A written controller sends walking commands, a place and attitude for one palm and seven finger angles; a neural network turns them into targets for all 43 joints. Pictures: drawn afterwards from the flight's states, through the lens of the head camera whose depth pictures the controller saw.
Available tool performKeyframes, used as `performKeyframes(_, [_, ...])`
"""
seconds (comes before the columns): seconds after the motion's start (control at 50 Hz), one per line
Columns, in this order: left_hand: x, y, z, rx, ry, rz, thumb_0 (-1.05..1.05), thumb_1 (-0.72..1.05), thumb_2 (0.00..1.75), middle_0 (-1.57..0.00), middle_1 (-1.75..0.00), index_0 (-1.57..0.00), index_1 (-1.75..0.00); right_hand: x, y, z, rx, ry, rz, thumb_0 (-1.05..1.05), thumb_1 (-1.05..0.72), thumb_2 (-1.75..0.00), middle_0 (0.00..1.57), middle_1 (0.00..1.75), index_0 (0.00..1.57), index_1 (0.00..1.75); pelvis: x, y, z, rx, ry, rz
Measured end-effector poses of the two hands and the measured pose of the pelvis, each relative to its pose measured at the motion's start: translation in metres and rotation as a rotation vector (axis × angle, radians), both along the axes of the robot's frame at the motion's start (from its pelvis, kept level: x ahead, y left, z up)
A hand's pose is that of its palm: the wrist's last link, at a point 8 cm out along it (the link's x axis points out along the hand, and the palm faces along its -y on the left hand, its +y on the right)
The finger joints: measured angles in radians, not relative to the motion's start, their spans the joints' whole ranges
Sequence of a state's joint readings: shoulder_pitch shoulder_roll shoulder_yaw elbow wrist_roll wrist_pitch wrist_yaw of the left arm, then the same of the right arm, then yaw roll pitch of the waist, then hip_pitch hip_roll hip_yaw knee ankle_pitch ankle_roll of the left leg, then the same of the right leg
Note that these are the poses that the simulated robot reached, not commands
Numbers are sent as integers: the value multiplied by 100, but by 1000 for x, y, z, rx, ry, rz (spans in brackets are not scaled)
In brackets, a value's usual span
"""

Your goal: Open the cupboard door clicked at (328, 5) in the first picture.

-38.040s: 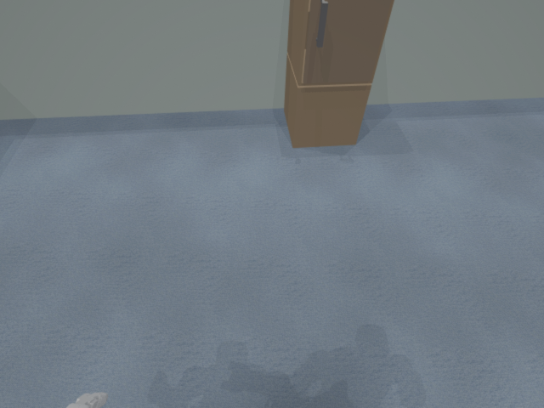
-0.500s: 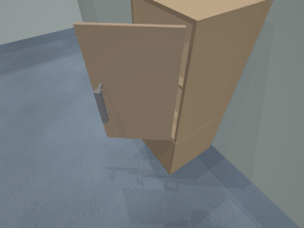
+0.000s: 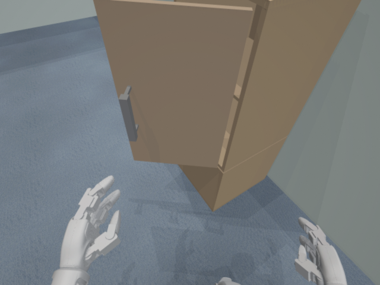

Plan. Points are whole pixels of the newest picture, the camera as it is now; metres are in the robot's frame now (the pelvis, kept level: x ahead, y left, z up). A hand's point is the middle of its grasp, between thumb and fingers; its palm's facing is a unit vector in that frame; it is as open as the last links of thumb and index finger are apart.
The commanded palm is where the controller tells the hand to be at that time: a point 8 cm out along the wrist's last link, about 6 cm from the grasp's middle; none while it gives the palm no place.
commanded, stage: raise the hand with hooked fingers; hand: left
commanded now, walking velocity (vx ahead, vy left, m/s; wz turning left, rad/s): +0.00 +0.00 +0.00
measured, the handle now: (131, 114) +0.59 +0.20 -0.01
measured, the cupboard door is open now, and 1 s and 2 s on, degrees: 52 52 52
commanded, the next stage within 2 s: move the hooked fingers beside the handle in 1.80 s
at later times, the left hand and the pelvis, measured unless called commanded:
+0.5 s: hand (92, 246) +0.21 +0.20 -0.02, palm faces -0.08 -1.00 -0.04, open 10.9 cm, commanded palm +0.17 +0.27 -0.01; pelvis -0.01 +0.00 -0.06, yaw +2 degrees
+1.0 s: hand (66, 230) +0.23 +0.26 -0.01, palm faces -0.04 -1.00 -0.07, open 13.6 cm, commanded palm +0.22 +0.32 +0.00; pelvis -0.01 +0.01 -0.04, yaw +2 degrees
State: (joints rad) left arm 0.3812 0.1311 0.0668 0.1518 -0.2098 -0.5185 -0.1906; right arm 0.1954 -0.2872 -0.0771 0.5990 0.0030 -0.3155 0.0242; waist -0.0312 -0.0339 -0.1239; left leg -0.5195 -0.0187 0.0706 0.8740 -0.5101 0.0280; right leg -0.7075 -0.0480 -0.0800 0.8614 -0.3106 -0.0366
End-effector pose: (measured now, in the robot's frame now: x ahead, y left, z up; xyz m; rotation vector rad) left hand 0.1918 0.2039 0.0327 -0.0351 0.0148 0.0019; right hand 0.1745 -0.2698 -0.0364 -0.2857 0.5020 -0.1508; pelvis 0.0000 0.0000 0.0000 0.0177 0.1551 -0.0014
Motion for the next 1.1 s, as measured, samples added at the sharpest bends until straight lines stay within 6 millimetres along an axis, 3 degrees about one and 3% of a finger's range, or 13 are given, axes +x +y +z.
performKeyframes(0.04, [-7, -4, -13, 15, -46, -69, 2, 72, 81, -21, -43, -21, -43, 27, -1, 7, -23, -68, 32, 2, -91, -90, 20, 30, 20, 30, 0, -2, -14, -1, 31, -2])
performKeyframes(0.1, [-27, 2, -45, 6, 29, -77, 1, 64, 78, -22, -47, -22, -47, 59, 5, 7, -43, -119, 74, 1, -91, -90, 19, 30, 20, 30, -1, -5, -33, -2, 72, 1])
performKeyframes(0.16, [-47, 19, -68, 14, 127, -2, 1, 57, 75, -23, -52, -23, -52, 79, 20, -6, -35, -122, 120, 1, -91, -90, 19, 30, 19, 30, -1, -6, -46, -17, 103, 17])
performKeyframes(0.2, [-55, 31, -69, 40, 133, 45, 2, 52, 73, -23, -55, -23, -55, 84, 34, -21, -20, -96, 156, 1, -90, -90, 19, 30, 19, 30, -2, -7, -53, -30, 119, 29])
performKeyframes(0.28, [-49, 44, -52, 93, 43, 41, 2, 42, 69, -23, -60, -23, -61, 72, 61, -61, 41, 5, 207, 1, -90, -90, 19, 30, 20, 30, -5, -7, -62, -57, 140, 52])
performKeyframes(0.4, [-14, 47, -49, 96, 53, -89, 1, 28, 63, -24, -69, -24, -70, 21, 80, -106, 145, 184, 157, 1, -90, -90, 20, 30, 20, 30, -12, -4, -65, -63, 165, 54])
performKeyframes(0.5, [-2, 56, -48, 81, 121, -81, 1, 17, 58, -25, -77, -25, -77, -20, 67, -111, 155, 264, 57, 2, -90, -90, 20, 30, 20, 30, -14, 1, -58, -51, 168, 41])
performKeyframes(0.58, [-1, 68, -42, 96, 95, -43, 1, 8, 54, -26, -83, -26, -83, -38, 48, -103, 104, 280, 7, 2, -90, -90, 20, 30, 20, 30, -14, 4, -53, -45, 168, 36])
performKeyframes(0.68, [0, 79, -43, 107, 72, -43, 1, -4, 49, -26, -90, -26, -91, -39, 25, -88, 21, 258, -9, 2, -90, -90, 20, 30, 20, 30, -15, 7, -52, -48, 162, 38])
performKeyframes(0.78, [5, 86, -45, 105, 70, -63, 0, -16, 44, -27, -98, -27, -98, -27, 19, -72, -28, 208, 4, 2, -90, -90, 20, 30, 20, 30, -15, 9, -50, -54, 151, 41])
performKeyframes(0.94, [18, 104, -37, 111, 51, -46, 0, -35, 36, -29, -110, -29, -110, -6, 38, -62, -14, 166, 64, 1, -90, -90, 20, 30, 20, 30, -12, 11, -46, -62, 143, 45])
performKeyframes(1.1, [32, 124, -34, 112, 67, -46, 0, -46, 31, -29, -117, -29, -118, -5, 55, -70, 18, 196, 101, 1, -90, -90, 20, 30, 20, 30, -10, 13, -45, -70, 147, 47])
